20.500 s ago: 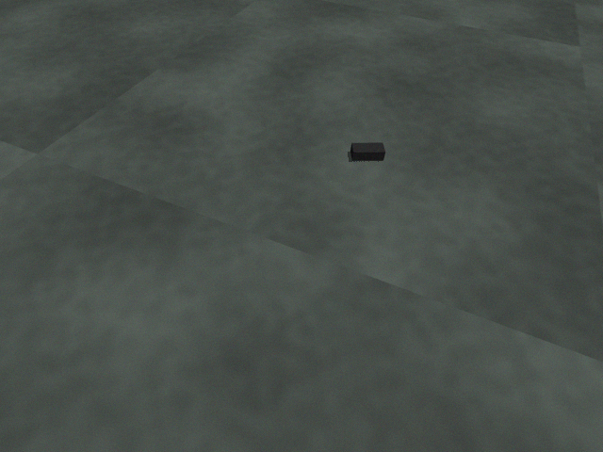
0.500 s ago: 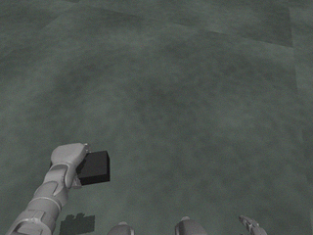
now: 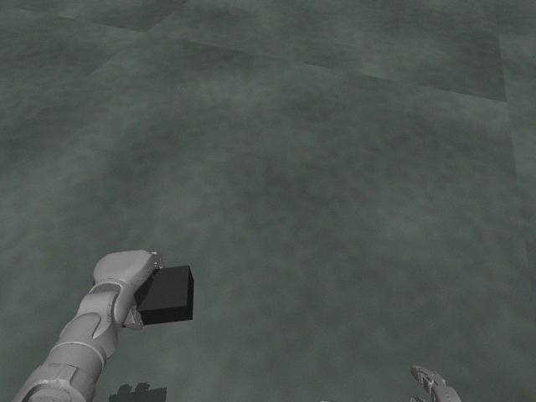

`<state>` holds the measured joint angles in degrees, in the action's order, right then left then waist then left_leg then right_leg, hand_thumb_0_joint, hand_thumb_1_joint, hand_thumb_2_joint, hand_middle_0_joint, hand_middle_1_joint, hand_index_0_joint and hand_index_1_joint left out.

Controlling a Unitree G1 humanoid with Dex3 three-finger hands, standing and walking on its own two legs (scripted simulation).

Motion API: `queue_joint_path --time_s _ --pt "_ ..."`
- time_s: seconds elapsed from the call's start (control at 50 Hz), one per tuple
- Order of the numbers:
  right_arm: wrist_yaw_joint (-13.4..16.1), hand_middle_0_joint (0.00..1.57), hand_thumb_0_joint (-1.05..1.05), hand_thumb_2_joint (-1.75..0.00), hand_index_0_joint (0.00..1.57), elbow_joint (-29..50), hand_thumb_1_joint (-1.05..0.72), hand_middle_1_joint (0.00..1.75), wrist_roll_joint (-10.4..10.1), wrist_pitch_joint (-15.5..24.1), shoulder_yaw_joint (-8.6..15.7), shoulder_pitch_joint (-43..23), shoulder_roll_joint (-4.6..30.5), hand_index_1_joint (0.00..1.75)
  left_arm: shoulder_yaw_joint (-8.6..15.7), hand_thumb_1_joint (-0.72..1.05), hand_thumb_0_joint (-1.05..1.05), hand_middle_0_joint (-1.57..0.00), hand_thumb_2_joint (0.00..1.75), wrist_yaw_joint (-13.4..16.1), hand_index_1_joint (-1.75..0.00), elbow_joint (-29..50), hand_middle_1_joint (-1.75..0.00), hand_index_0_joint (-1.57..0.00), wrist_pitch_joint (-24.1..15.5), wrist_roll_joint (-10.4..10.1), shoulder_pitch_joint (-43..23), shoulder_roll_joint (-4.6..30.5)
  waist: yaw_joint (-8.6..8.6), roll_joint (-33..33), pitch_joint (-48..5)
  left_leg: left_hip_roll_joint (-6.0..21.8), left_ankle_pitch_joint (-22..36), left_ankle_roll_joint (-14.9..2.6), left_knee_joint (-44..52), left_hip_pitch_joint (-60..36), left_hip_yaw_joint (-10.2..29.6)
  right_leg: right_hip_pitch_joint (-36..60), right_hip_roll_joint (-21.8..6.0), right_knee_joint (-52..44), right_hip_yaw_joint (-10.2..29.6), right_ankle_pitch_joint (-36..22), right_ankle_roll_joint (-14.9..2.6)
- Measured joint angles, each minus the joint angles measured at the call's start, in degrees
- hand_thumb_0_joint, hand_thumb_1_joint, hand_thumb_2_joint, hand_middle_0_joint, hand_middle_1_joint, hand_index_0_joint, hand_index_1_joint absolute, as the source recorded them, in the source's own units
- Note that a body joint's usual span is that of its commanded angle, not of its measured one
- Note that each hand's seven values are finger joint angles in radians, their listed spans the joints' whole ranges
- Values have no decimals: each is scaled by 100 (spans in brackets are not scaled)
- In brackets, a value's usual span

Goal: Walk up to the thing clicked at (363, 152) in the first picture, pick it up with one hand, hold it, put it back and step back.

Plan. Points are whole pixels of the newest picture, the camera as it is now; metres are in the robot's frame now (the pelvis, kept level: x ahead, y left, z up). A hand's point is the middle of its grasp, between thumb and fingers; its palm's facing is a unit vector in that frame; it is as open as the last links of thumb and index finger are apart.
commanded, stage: hold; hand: left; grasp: from above
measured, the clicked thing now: (143, 297) +0.31 +0.22 -0.09
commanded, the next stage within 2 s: crouch in 1.52 s
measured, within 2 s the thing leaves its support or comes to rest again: neither
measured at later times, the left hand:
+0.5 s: hand (136, 293) +0.30 +0.21 -0.04, palm faces -0.45 -0.06 -0.89, open 10.5 cm
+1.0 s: hand (131, 297) +0.28 +0.21 -0.02, palm faces -0.45 -0.05 -0.89, open 10.5 cm
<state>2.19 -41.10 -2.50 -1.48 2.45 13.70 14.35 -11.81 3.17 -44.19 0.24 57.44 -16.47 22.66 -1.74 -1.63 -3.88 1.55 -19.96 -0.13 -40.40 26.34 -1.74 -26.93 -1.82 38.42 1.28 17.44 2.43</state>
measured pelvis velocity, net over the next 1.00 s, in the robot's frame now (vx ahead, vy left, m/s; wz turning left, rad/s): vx -0.01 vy -0.01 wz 0.00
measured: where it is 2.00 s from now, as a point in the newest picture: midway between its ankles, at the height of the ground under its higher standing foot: outside the picture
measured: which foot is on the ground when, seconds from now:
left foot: down 0.00-1.00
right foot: down 0.00-1.00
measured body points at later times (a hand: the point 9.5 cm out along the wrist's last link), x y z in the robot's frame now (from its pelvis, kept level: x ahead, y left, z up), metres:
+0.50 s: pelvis +0.00 -0.01 +0.01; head +0.02 -0.02 +0.46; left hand +0.32 +0.21 +0.01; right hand +0.12 -0.27 -0.11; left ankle +0.00 +0.12 -0.72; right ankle +0.02 -0.15 -0.72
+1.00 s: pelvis -0.01 -0.01 +0.02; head +0.00 -0.02 +0.46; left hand +0.30 +0.21 +0.03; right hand +0.14 -0.26 -0.10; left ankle +0.00 +0.12 -0.72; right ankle +0.02 -0.15 -0.72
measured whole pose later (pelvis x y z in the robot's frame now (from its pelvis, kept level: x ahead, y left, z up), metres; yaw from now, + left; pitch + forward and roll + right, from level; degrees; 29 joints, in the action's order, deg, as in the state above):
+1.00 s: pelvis -0.01 -0.01 +0.02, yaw +0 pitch +1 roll +0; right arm 2.9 -38.7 -3.3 -3.5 1.5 11.1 14.5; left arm -12.4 -2.3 -36.0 -0.5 57.3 -13.3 23.1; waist 0.1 -2.3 -0.7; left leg 1.3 -15.0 0.3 -30.7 16.4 -2.1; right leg -17.8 -1.9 30.4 1.4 13.4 1.9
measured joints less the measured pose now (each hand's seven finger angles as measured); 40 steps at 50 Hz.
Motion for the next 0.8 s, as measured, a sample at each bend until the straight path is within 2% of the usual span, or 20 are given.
queue_joint_path --time_s 0.1,0.28,0.48,0.62,0.8 --pt "4 20 1 -90 20 81 -90 30 -8 -41 1 9 30 30 0 -8 -2 -69 49 -138 -51 144 -55 -71 -68 3 86 -3 11 -11 41 2 44 3 130 -142 -15 131 3 -119 11 -42 -4" --pt "-2 20 1 -90 20 132 -90 30 -14 -79 5 -32 34 30 -1 -8 -2 -69 50 -125 -50 377 -54 -71 -79 75 221 -12 77 -30 145 2 133 25 329 -327 -30 285 7 -264 22 -107 -24" --pt "4 20 1 -90 20 120 -90 30 -25 -130 -13 -98 34 30 -26 -8 -2 -69 50 -205 -50 430 -54 -71 5 16 185 -24 88 -44 176 -3 254 44 566 -561 -10 503 5 -444 -3 -188 -45" --pt "25 20 1 -90 20 178 -90 30 -43 -168 -22 -134 49 30 -25 -8 -2 -69 50 -375 -50 552 -54 -71 -61 18 267 -19 101 -55 200 3 318 54 692 -712 -20 638 13 -548 4 -243 -59" --pt "52 20 1 -90 20 212 -90 30 -53 -191 -52 -209 43 30 -25 -8 -2 -69 50 -418 -50 684 -54 -71 -83 14 317 -6 147 -61 261 -6 410 53 827 -845 -21 763 7 -663 4 -323 -60"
